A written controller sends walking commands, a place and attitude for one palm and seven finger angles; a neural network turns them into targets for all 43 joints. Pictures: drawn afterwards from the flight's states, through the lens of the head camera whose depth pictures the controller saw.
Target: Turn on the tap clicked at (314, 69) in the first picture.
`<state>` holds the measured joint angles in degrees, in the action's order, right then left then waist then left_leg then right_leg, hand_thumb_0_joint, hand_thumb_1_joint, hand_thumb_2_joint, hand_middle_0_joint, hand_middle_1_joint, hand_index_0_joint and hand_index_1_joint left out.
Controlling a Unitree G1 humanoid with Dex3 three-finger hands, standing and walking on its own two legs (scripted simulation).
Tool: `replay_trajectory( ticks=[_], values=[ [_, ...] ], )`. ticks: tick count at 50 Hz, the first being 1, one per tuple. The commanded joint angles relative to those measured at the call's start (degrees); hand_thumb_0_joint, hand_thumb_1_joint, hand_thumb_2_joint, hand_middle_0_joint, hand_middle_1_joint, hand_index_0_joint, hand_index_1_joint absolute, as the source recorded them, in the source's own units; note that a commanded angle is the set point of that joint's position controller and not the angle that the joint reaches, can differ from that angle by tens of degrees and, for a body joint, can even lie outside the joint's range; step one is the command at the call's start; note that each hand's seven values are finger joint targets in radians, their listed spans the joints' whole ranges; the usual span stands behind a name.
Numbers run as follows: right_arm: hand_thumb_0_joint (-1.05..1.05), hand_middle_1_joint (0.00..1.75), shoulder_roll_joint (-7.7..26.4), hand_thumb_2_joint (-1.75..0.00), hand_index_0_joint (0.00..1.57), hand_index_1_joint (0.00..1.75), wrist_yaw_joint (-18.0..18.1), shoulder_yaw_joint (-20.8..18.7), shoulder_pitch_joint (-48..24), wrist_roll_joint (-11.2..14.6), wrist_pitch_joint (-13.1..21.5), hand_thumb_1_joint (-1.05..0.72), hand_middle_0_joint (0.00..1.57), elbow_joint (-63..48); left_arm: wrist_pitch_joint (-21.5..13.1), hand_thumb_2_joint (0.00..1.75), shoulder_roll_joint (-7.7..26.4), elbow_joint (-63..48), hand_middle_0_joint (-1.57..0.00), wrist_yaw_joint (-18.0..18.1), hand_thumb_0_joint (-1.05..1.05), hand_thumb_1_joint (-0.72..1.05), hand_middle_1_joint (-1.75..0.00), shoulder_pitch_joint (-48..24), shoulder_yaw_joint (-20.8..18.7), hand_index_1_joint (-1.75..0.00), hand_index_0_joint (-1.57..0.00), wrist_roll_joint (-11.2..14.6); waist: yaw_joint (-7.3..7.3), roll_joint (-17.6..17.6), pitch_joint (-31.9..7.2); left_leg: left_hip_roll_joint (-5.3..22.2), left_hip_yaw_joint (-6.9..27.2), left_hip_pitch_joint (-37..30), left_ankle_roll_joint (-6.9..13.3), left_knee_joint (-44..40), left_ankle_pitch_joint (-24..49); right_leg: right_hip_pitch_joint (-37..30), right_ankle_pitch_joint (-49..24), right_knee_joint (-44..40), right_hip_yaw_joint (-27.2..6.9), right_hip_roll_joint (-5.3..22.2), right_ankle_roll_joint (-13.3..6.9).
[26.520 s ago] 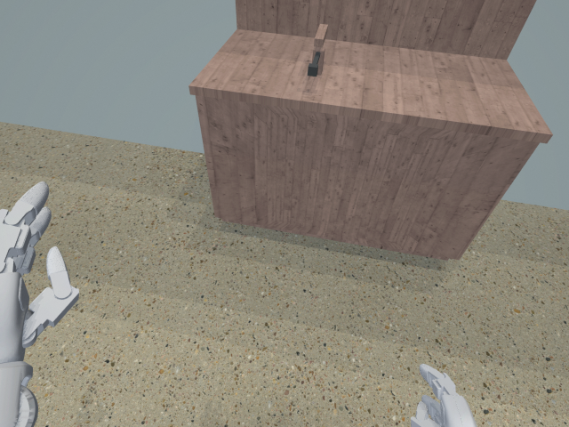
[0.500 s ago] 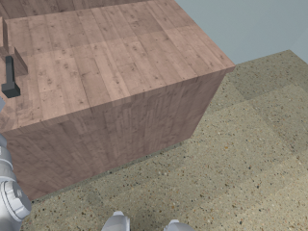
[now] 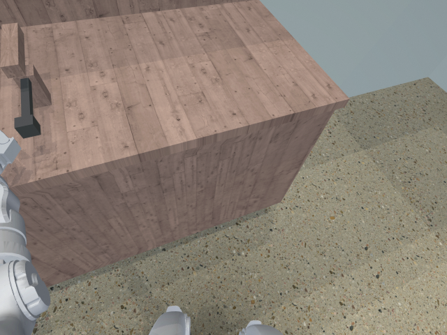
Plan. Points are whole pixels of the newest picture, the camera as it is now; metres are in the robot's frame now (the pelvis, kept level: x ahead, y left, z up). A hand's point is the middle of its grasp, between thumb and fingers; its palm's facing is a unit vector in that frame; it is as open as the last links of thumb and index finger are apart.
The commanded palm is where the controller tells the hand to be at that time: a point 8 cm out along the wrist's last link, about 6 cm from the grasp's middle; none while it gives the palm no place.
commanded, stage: push the lever round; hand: left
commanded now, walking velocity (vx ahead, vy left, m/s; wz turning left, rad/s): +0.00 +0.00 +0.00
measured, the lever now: (27, 126) +0.45 +0.35 +0.08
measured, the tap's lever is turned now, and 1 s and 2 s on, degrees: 0 14 42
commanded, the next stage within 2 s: none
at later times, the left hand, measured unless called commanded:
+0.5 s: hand (34, 137) +0.43 +0.33 +0.08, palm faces +0.59 -0.81 -0.06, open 7.8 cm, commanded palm +0.39 +0.36 +0.07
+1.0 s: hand (51, 135) +0.44 +0.31 +0.08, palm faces +0.64 -0.76 -0.04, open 7.8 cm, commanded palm +0.40 +0.32 +0.07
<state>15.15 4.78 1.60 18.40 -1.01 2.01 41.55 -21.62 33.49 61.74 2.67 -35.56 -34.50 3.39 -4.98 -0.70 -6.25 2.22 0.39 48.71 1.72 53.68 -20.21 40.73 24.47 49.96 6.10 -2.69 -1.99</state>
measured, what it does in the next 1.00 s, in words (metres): stands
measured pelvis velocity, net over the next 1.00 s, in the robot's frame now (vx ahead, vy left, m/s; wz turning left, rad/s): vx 0.00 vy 0.00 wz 0.00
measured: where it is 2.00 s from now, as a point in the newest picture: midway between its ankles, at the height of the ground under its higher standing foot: outside the picture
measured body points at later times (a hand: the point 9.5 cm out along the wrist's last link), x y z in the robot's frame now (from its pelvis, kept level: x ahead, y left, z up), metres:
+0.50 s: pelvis +0.01 +0.00 +0.00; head +0.09 +0.02 +0.45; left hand +0.40 +0.37 +0.08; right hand +0.04 -0.27 -0.11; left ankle +0.05 +0.10 -0.69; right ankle +0.00 -0.10 -0.69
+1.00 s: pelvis +0.00 +0.00 +0.00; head +0.07 +0.02 +0.45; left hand +0.40 +0.34 +0.08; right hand +0.06 -0.27 -0.11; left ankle +0.05 +0.10 -0.69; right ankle +0.00 -0.10 -0.69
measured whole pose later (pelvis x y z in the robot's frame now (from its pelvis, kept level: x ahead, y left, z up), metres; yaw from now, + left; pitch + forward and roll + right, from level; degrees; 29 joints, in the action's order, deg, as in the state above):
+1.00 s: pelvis +0.00 +0.00 +0.00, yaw +0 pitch +15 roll -3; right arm 14.1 2.9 0.8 18.3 -2.6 1.7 42.8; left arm -21.7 24.1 58.2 16.7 -36.6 -30.2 0.3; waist -5.4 -0.8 -7.4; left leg 2.1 0.1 47.7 1.5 53.3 -20.3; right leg 40.1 24.8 50.1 5.7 -2.6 -2.1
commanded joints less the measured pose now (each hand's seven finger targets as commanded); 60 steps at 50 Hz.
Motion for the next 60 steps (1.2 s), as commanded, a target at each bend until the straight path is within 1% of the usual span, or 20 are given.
replay_trajectory(
  ticks=[1,3,5,8,12,15,18,20,21,25,29,33,36,37,39,42,45,50,52,60],
  values=[
    [0.0,0.3,10.9,-0.9,0.2,0.3,0.6,-3.7,6.1,-0.4,1.7,-0.9,0.2,-3.1,-4.2,0.9,19.1,-11.4,-0.15,1.1,0.0,0.9,-0.15,-22.4,-0.5,-0.15,-0.15,-0.8,-0.67,-8.3,-18.3,0.1,5.9,-21.0,0.1,-7.6,6.4,1.2,-7.9,-7.2,-5.1,-0.4,1.0],
    [0.0,0.3,10.6,-0.9,0.2,0.3,0.2,-3.8,6.3,-0.6,1.6,-0.9,0.2,-3.2,-4.6,0.9,17.3,-12.9,-0.15,1.5,0.0,0.9,-0.15,-22.7,0.9,-0.15,-0.15,-1.0,-0.53,-10.7,-20.1,0.1,5.6,-23.1,-0.2,-7.2,9.0,1.3,-9.4,-6.8,-4.9,-0.4,1.0],
    [0.0,0.3,10.7,-0.9,0.2,0.3,-0.1,-3.9,6.6,-0.6,1.3,-0.9,0.2,-3.3,-4.9,0.9,17.7,-13.3,-0.15,2.1,0.0,0.9,-0.15,-21.3,0.0,-0.15,-0.15,-1.1,0.04,-10.8,-21.6,0.2,5.8,-24.5,-0.5,-6.9,12.1,0.8,-10.9,-6.2,-4.7,-0.6,0.8],
    [0.0,0.3,10.7,-0.9,0.2,0.3,-0.3,-4.0,6.6,-0.6,0.8,-0.9,0.2,-3.5,-4.5,0.9,18.5,-12.8,-0.15,2.5,0.0,0.9,-0.15,-19.4,-1.8,-0.15,-0.15,-0.6,0.4,-7.6,-20.6,0.0,4.6,-21.5,-0.1,-6.4,13.1,-2.1,-13.0,-6.3,-4.9,-0.6,1.1],
    [0.0,0.3,10.4,-0.9,0.2,0.3,-0.5,-4.2,6.6,-0.6,0.5,-0.9,0.2,-3.4,-4.6,0.9,16.4,-16.2,-0.15,3.1,0.0,0.9,-0.15,-20.7,0.2,-0.15,-0.15,-1.2,0.03,-10.4,-20.8,0.2,4.9,-24.3,-0.4,-6.6,14.9,-0.7,-13.3,-6.1,-4.7,-0.8,1.0],
    [0.0,0.3,10.3,-0.9,0.2,0.3,-0.6,-4.4,6.6,-0.6,0.5,-0.9,0.2,-3.1,-4.9,0.9,15.7,-16.9,-0.15,3.6,0.0,0.9,-0.15,-17.7,-0.6,-0.15,-0.15,-0.7,0.53,-9.4,-21.2,0.2,4.7,-24.7,-0.4,-6.4,17.1,-1.9,-14.9,-6.1,-4.7,-0.9,0.9],
    [0.0,0.3,10.1,-0.9,0.2,0.3,-0.7,-4.5,6.3,-0.4,0.4,-0.9,0.2,-3.2,-4.3,0.9,14.5,-16.4,-0.15,3.5,0.0,0.9,-0.15,-15.3,-0.6,-0.15,-0.15,-0.2,0.56,-7.2,-19.7,0.0,4.0,-22.8,-0.1,-6.4,16.0,-3.0,-15.4,-6.5,-4.9,-0.9,1.1],
    [0.0,0.3,10.0,-0.9,0.2,0.3,-0.7,-4.5,6.0,-0.4,0.4,-0.9,0.2,-3.3,-4.3,0.9,13.6,-18.1,-0.15,3.5,0.0,0.9,-0.15,-16.8,0.5,-0.15,-0.15,-0.2,0.38,-8.8,-19.9,-0.1,3.8,-23.4,-0.1,-6.5,16.5,-3.1,-15.8,-6.4,-5.1,-0.8,1.1],
    [0.0,0.3,10.1,-0.9,0.2,0.3,-0.7,-4.6,6.3,-0.4,0.4,-0.9,0.2,-3.2,-4.1,0.9,14.7,-17.7,-0.15,3.7,0.0,0.9,-0.15,-15.3,-1.0,-0.15,-0.15,-0.2,0.9,-7.6,-20.1,-0.1,3.8,-23.2,-0.1,-6.6,16.2,-3.7,-15.8,-6.7,-5.1,-0.8,1.1],
    [0.0,0.3,9.8,-0.9,0.2,0.3,-0.5,-4.3,5.8,-0.3,0.4,-0.9,0.2,-3.1,-3.9,0.9,13.7,-16.4,-0.15,4.0,0.0,0.9,-0.15,-17.4,0.4,-0.15,-0.15,-0.6,-0.02,-6.5,-17.4,-0.2,3.8,-21.0,0.1,-6.9,13.5,-3.0,-14.6,-6.8,-5.2,-0.6,1.1],
    [0.0,0.3,9.9,-0.9,0.2,0.3,-0.6,-4.5,6.0,-0.6,0.7,-0.9,0.2,-3.0,-4.7,0.9,14.6,-18.0,-0.15,4.4,0.0,0.9,-0.15,-17.9,-0.5,-0.15,-0.15,-0.8,0.3,-8.0,-20.3,-0.3,3.6,-22.3,0.1,-6.2,14.8,-3.6,-15.8,-6.5,-5.7,-0.6,1.1],
    [0.0,0.3,9.4,-0.9,0.2,0.3,-0.9,-4.5,5.0,-0.4,1.0,-0.9,0.2,-3.2,-4.4,0.9,9.0,-18.5,-0.15,5.2,0.0,0.9,-0.15,-17.4,3.4,-0.15,-0.15,-0.4,0.25,-9.1,-19.0,-0.1,4.0,-23.7,-0.4,-6.9,13.2,-1.6,-13.4,-6.8,-5.1,-0.6,0.9],
    [0.0,0.3,9.6,-0.9,0.2,0.3,-0.7,-4.5,4.9,-0.5,1.0,-0.9,0.2,-2.9,-3.4,0.9,9.6,-16.8,-0.15,7.2,0.0,0.9,-0.15,-19.2,2.6,-0.15,-0.15,-0.5,-0.27,-5.6,-17.4,-0.1,4.5,-21.2,-0.1,-7.5,10.3,-1.9,-12.0,-7.1,-5.0,-0.4,1.1],
    [0.0,0.3,9.5,-0.9,0.2,0.3,-0.8,-4.4,4.7,-0.5,1.1,-0.9,0.2,-3.1,-3.2,0.9,8.2,-17.4,-0.15,7.7,0.0,0.9,-0.15,-19.8,3.8,-0.15,-0.15,-0.6,-0.41,-5.9,-17.8,-0.4,4.1,-21.1,0.1,-7.4,9.8,-2.2,-12.0,-7.4,-5.3,-0.3,1.2],
    [0.0,0.3,9.5,-0.9,0.2,0.3,-0.8,-4.4,4.8,-0.9,1.1,-0.9,0.2,-3.1,-3.6,0.9,9.2,-19.3,-0.15,9.5,0.0,0.9,-0.15,-21.0,3.1,-0.15,-0.15,-1.8,-0.05,-8.1,-19.1,-0.4,4.5,-22.5,-0.1,-7.5,10.5,-1.9,-11.9,-7.1,-5.2,-0.3,0.9],
    [0.0,0.3,9.1,-0.9,0.2,0.3,-1.0,-4.3,4.4,-1.2,1.4,-0.9,0.2,-2.4,-4.0,0.9,6.1,-18.4,-0.15,11.6,0.0,0.9,-0.15,-24.0,5.9,-0.15,-0.15,-3.1,-1.16,-8.8,-17.9,0.0,5.4,-23.0,-0.4,-7.8,7.9,0.9,-9.5,-7.2,-5.0,-0.2,0.8],
    [0.0,0.3,9.2,-0.9,0.2,0.3,-1.1,-4.3,4.5,-1.6,1.5,-0.9,0.2,-2.2,-4.1,0.9,6.5,-16.3,-0.15,13.4,0.0,0.9,-0.15,-23.4,4.7,-0.15,-0.15,-3.4,-0.93,-5.8,-18.9,-0.3,5.0,-21.5,-0.1,-7.5,8.0,-0.8,-10.1,-7.3,-5.1,-0.1,0.9],
    [0.0,0.3,8.9,-0.9,0.2,0.3,-1.5,-4.2,4.8,-1.9,0.9,-0.9,0.2,-2.3,-3.9,0.9,6.6,-15.9,-0.15,16.1,0.0,0.9,-0.15,-25.0,4.5,-0.15,-0.15,-5.0,-0.62,-8.0,-20.1,-0.3,5.0,-21.9,-0.4,-7.6,9.2,-1.0,-10.6,-6.9,-4.9,0.0,0.7],
    [0.0,0.3,8.6,-0.9,0.2,0.3,-1.8,-4.2,4.7,-2.1,0.9,-0.9,0.2,-2.1,-4.1,0.9,3.8,-16.0,-0.15,17.3,0.0,0.9,-0.15,-26.4,6.4,-0.15,-0.15,-5.3,-1.14,-7.9,-19.4,-0.3,5.2,-22.3,-0.4,-7.7,8.4,-0.1,-9.9,-7.2,-4.9,-0.2,0.8],
    [0.0,0.3,8.6,-0.9,0.2,0.3,-2.5,-4.6,5.6,-2.8,0.3,-0.9,0.2,-1.3,-4.1,0.9,2.8,-13.4,-0.15,22.3,0.0,0.9,-0.15,-27.9,5.9,-0.15,-0.15,-7.2,-1.48,-6.5,-20.3,-0.3,5.1,-21.6,-0.4,-7.2,9.5,-0.2,-10.6,-6.9,-4.7,-0.2,0.7]
  ],
)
